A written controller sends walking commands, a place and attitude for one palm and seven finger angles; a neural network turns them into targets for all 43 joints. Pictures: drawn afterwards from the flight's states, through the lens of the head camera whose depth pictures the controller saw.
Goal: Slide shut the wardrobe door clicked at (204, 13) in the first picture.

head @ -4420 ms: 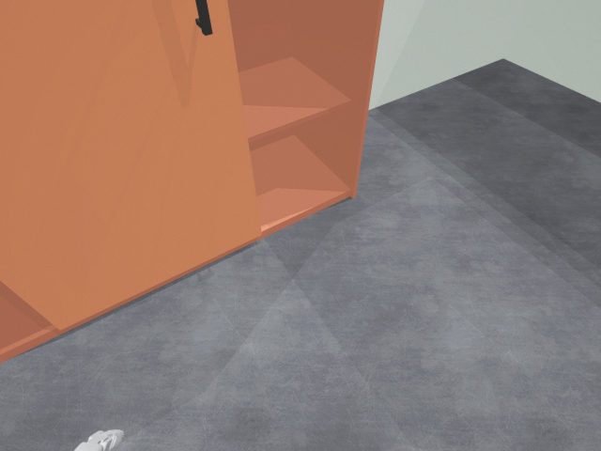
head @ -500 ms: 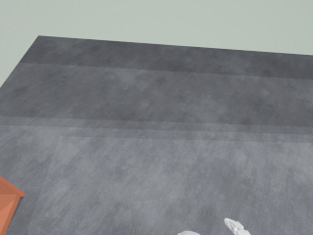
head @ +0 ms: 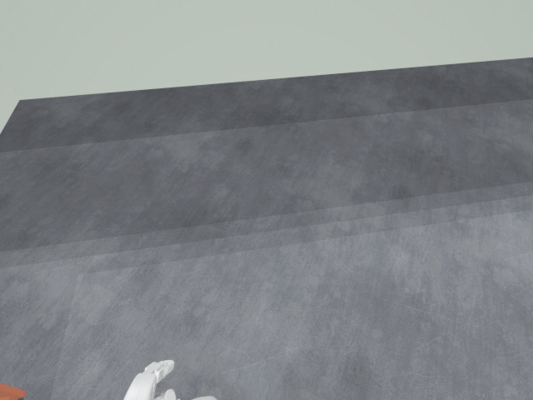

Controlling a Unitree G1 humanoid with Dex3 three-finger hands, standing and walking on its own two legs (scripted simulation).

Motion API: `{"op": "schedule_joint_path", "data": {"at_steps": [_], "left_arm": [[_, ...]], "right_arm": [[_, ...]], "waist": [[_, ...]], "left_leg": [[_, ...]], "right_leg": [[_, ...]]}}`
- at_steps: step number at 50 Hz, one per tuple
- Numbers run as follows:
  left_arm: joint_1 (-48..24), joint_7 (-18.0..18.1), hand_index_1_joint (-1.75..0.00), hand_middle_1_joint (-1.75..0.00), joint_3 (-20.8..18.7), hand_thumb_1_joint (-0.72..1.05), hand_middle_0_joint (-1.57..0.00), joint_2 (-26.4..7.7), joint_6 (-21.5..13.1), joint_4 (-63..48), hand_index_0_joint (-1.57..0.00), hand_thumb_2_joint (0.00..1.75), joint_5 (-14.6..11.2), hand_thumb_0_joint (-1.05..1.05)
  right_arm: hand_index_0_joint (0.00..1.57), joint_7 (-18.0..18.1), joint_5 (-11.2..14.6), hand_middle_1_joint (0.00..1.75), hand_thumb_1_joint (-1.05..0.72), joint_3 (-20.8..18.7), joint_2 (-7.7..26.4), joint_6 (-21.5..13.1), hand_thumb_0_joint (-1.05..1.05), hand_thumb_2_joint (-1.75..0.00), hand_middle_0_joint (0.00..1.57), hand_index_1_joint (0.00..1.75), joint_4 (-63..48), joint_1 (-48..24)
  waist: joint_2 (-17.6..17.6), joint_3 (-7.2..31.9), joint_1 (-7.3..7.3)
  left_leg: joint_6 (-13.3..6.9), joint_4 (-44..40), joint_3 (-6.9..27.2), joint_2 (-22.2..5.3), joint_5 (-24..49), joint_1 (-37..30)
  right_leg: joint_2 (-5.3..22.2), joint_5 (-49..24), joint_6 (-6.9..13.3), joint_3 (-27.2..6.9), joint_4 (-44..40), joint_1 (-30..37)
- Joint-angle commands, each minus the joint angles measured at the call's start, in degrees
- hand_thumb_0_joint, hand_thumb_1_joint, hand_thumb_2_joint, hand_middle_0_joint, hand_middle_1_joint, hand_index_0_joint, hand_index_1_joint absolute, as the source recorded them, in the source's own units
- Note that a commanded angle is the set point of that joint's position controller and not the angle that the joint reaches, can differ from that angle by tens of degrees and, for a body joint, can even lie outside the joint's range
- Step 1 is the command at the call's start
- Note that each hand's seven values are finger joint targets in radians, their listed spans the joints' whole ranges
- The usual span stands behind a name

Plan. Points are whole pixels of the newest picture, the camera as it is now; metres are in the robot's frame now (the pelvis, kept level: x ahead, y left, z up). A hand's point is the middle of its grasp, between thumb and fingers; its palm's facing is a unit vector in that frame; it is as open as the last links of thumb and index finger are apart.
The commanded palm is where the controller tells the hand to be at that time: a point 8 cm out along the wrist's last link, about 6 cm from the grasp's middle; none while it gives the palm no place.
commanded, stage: turn to face it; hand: left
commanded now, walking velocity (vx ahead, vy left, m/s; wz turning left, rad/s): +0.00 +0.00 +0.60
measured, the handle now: out of the picture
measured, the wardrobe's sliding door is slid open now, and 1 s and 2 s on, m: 0.49 0.49 0.49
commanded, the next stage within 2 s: none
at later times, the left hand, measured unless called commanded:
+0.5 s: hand out of the picture +0.01 +0.24 -0.15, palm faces +0.30 -0.91 -0.28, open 7.4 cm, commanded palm none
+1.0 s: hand out of the picture -0.12 +0.17 -0.17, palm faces +0.60 -0.76 -0.24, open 7.4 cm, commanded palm none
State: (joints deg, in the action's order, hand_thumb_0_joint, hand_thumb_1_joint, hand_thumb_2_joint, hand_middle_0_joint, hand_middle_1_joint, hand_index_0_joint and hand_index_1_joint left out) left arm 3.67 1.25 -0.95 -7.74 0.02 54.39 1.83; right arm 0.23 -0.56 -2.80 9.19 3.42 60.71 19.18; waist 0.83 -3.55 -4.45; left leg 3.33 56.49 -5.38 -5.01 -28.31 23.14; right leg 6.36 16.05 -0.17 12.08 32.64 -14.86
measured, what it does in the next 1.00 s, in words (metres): steps on the spot, turning left: left foot, then right foot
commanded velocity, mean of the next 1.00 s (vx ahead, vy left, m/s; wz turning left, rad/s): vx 0.00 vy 0.00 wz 0.60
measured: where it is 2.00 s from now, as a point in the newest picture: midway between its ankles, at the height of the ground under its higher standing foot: outside the picture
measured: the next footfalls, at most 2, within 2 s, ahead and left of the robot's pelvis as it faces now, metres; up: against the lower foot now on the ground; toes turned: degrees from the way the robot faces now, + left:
left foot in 0.10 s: +0.05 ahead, +0.12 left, +0.00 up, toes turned +13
right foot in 0.60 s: +0.08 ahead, -0.12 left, +0.00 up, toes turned +19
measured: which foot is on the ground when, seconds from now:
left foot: up 0.00-0.08, down 0.10-0.60, up 0.62-1.00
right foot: down 0.00-0.12, up 0.14-0.58, down 0.60-1.00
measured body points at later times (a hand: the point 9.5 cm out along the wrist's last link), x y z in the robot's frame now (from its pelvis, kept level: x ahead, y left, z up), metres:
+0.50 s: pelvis -0.01 +0.01 +0.01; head +0.02 +0.02 +0.46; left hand +0.00 +0.29 -0.13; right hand +0.12 -0.23 -0.13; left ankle +0.01 +0.11 -0.73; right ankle +0.02 -0.14 -0.69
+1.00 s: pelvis -0.04 -0.03 +0.00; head -0.01 +0.00 +0.45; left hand -0.15 +0.21 -0.15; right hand +0.21 -0.18 -0.13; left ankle -0.12 +0.07 -0.72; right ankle +0.04 -0.14 -0.73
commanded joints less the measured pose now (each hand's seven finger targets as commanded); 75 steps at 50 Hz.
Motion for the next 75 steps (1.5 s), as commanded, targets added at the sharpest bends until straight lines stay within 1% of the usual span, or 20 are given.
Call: {"op": "schedule_joint_path", "data": {"at_steps": [1,4,6,7,12,22,28,30,34,43,48,50,51,53,58,65,71,72,74,75], "left_arm": [[1.88,1.28,-0.3,-0.3,-4.55,0.9,-0.2,-12.86,0.49,-3.33,-0.2,0.9,-0.07,0.0],[2.53,0.88,-0.3,-0.3,-4.72,0.9,-0.2,-11.25,1.43,-4.15,-0.2,0.9,-0.84,0.0],[1.02,0.28,-0.3,-0.3,-4.07,0.9,-0.2,-5.8,2.23,-8.56,-0.2,0.9,-1.23,0.0],[-0.34,0.42,-0.3,-0.3,-4.17,0.9,-0.2,-6.31,2.49,-8.63,-0.2,0.9,-0.58,0.0],[4.87,-0.51,-0.3,-0.3,-5.01,0.9,-0.2,-7.9,1.73,-4.89,-0.2,0.9,-0.76,0.0],[4.43,-0.04,-0.3,-0.3,-4.47,0.9,-0.2,-9.08,1.91,-6.45,-0.2,0.9,-1.26,0.0],[14.12,0.3,-0.3,-0.3,-4.63,0.9,-0.2,-10.71,1.07,-5.42,-0.2,0.9,-1.45,0.0],[14.86,0.94,-0.3,-0.3,-5.94,0.9,-0.2,-19.75,0.23,-7.11,-0.2,0.9,0.12,0.0],[3.26,0.86,-0.3,-0.3,-4.0,0.9,-0.2,-13.96,-0.09,-10.09,-0.2,0.9,-0.62,0.0],[13.37,0.53,-0.3,-0.3,-4.55,0.9,-0.2,-16.99,-0.06,-6.53,-0.2,0.9,0.01,0.0],[12.23,0.23,-0.3,-0.3,-5.43,0.9,-0.2,-18.18,0.6,-5.71,-0.2,0.9,-0.19,0.0],[12.57,-0.16,-0.3,-0.3,-5.33,0.9,-0.2,-15.38,1.21,-6.65,-0.2,0.9,-1.07,0.0],[10.04,-0.63,-0.3,-0.3,-4.32,0.9,-0.2,-11.39,1.28,-9.31,-0.2,0.9,-1.17,0.0],[3.72,0.02,-0.3,-0.3,-4.34,0.9,-0.2,-11.67,2.12,-9.73,-0.2,0.9,-0.75,0.0],[7.7,-0.74,-0.3,-0.3,-4.75,0.9,-0.2,-12.17,1.98,-6.46,-0.2,0.9,-0.88,0.0],[3.5,-0.2,-0.3,-0.3,-4.22,0.9,-0.2,-11.28,1.75,-8.76,-0.2,0.9,-1.23,0.0],[9.17,0.32,-0.3,-0.3,-4.12,0.9,-0.2,-11.36,0.68,-8.49,-0.2,0.9,-1.74,0.0],[11.62,0.57,-0.3,-0.3,-4.5,0.9,-0.2,-13.05,0.16,-8.25,-0.2,0.9,-1.59,0.0],[11.19,1.0,-0.3,-0.3,-5.55,0.9,-0.2,-21.0,-0.08,-9.39,-0.2,0.9,-0.44,0.0],[9.76,1.23,-0.3,-0.3,-5.58,0.9,-0.2,-18.61,-0.31,-9.68,-0.2,0.9,-0.85,0.0]], "right_arm": [[0.2,-0.61,-0.39,0.3,-0.9,-1.33,3.33,-1.29,0.0,-0.9,0.2,0.3,-5.26,1.86],[0.2,-0.87,-0.68,0.3,-0.9,-2.12,5.65,-1.91,0.0,-0.9,0.2,0.3,-5.8,4.91],[0.2,-0.36,-1.58,0.3,-0.9,-4.19,15.01,-2.8,0.0,-0.9,0.2,0.3,-7.48,8.01],[0.2,0.5,-1.48,0.3,-0.9,-4.37,14.94,-3.17,0.0,-0.9,0.2,0.3,-6.66,7.33],[0.2,1.23,-0.8,0.3,-0.9,-2.87,11.02,-4.35,0.0,-0.9,0.2,0.3,-9.77,-2.76],[0.2,0.48,-0.8,0.3,-0.9,-4.14,14.55,-2.77,0.0,-0.9,0.2,0.3,-10.35,-4.03],[0.2,-0.35,-0.51,0.3,-0.9,-4.74,15.15,-1.53,0.0,-0.9,0.2,0.3,-13.38,-10.97],[0.2,-0.85,-0.05,0.3,-0.9,-3.8,8.47,-1.34,0.0,-0.9,0.2,0.3,-16.01,-10.3],[0.2,-2.04,-1.0,0.3,-0.9,-4.49,11.48,0.02,0.0,-0.9,0.2,0.3,-12.97,-8.87],[0.2,-2.32,-0.26,0.3,-0.9,-2.59,9.01,-0.25,0.0,-0.9,0.2,0.3,-14.19,-16.26],[0.2,-1.78,0.03,0.3,-0.9,-2.21,9.32,-1.47,0.0,-0.9,0.2,0.3,-13.26,-11.73],[0.2,-1.65,-0.33,0.3,-0.9,-3.64,14.97,-2.46,0.0,-0.9,0.2,0.3,-12.35,-6.66],[0.2,-1.3,-0.51,0.3,-0.9,-5.19,21.15,-2.62,0.0,-0.9,0.2,0.3,-12.04,-3.31],[0.2,-0.08,-0.45,0.3,-0.9,-4.96,19.58,-2.52,0.0,-0.9,0.2,0.3,-10.05,-1.92],[0.2,0.26,-0.46,0.3,-0.9,-3.23,15.21,-3.1,0.0,-0.9,0.2,0.3,-12.31,-9.79],[0.2,0.2,-0.77,0.3,-0.9,-3.9,15.7,-2.59,0.0,-0.9,0.2,0.3,-11.4,-6.06],[0.2,-0.11,-0.54,0.3,-0.9,-4.42,15.3,-1.9,0.0,-0.9,0.2,0.3,-12.45,-9.05],[0.2,-0.3,-0.11,0.3,-0.9,-4.25,14.05,-1.93,0.0,-0.9,0.2,0.3,-12.89,-9.23],[0.2,-0.71,-0.12,0.3,-0.9,-3.81,10.06,-1.85,0.0,-0.9,0.2,0.3,-14.85,-7.43],[0.2,-0.74,-0.78,0.3,-0.9,-4.27,12.11,-1.15,0.0,-0.9,0.2,0.3,-14.15,-8.78]], "waist": [[-11.08,2.27,2.71],[-2.44,3.76,1.0],[20.56,1.6,-1.23],[15.71,3.46,-0.98],[5.18,7.39,3.1],[7.09,7.26,1.62],[6.55,6.97,6.2],[-19.78,4.28,7.14],[-9.75,-0.75,1.54],[-12.0,3.16,7.51],[-13.91,7.25,5.78],[-0.17,10.78,2.8],[16.98,9.43,0.56],[13.5,7.93,-0.46],[7.33,5.54,3.69],[6.47,6.46,2.03],[6.87,8.02,4.99],[3.94,8.91,6.42],[-15.81,7.99,6.23],[-14.93,6.51,6.14]], "left_leg": [[-0.28,-8.09,-1.8,-0.64,3.99,-1.66],[-1.09,-24.53,-1.58,-0.23,15.25,-10.12],[-12.51,-41.5,30.87,-19.99,26.09,-8.96],[-13.05,-42.34,32.87,-19.29,22.91,-9.54],[-11.23,-38.38,18.32,-9.89,29.17,-13.29],[-13.92,-37.29,24.25,-8.71,28.69,-15.67],[-9.38,-32.98,24.9,-2.77,17.95,-0.15],[-0.8,-6.88,8.02,10.55,-2.28,17.0],[-0.85,14.2,8.34,3.89,6.77,10.36],[0.96,-5.28,1.29,3.42,2.53,5.27],[-0.54,-23.32,-1.89,4.4,7.91,-5.27],[-4.17,-35.59,8.12,-3.06,24.47,-22.02],[-11.65,-36.07,26.31,-17.95,46.29,-27.43],[-14.87,-35.73,24.92,-16.01,41.64,-21.19],[-11.72,-37.1,17.16,-7.57,35.8,-15.16],[-13.95,-36.31,25.43,-7.73,34.07,-16.99],[-10.88,-30.71,27.79,-3.28,34.44,-7.77],[-8.19,-26.78,26.13,-0.71,28.11,-2.13],[-0.89,-2.87,9.66,9.77,-4.74,11.87],[-1.47,4.92,11.72,6.49,-3.98,10.26]], "right_leg": [[14.83,-10.19,5.69,-4.85,-9.9,-1.73],[11.56,-0.24,1.7,-1.95,1.34,-5.94],[-0.94,22.55,-4.12,-2.89,27.3,-19.72],[-0.61,18.48,-3.2,-9.65,35.22,-22.0],[-0.07,4.49,-4.4,-12.34,34.9,-19.69],[-3.05,9.07,-4.67,-12.43,18.47,-14.02],[-4.96,-0.31,-2.83,-10.59,-5.76,6.94],[19.79,9.09,6.37,-36.45,-22.33,12.25],[12.74,2.04,5.81,-20.92,-19.13,-4.38],[14.28,-18.51,7.53,-11.34,-12.67,9.08],[14.53,-24.95,4.58,-6.28,-4.59,10.04],[9.94,-11.92,-1.39,-1.77,10.3,-3.53],[2.59,19.77,-5.6,-1.48,22.33,-20.19],[1.89,17.3,-4.67,-10.45,32.8,-22.06],[0.33,5.91,-5.37,-11.56,30.85,-16.8],[-2.43,8.9,-5.33,-12.73,19.91,-14.55],[-5.6,1.02,-3.76,-11.21,-2.79,3.14],[-2.71,-3.64,-3.14,-13.54,-11.28,10.8],[22.8,-8.1,7.57,-34.03,-18.37,13.59],[20.96,-7.32,9.07,-31.55,-18.13,7.59]]}}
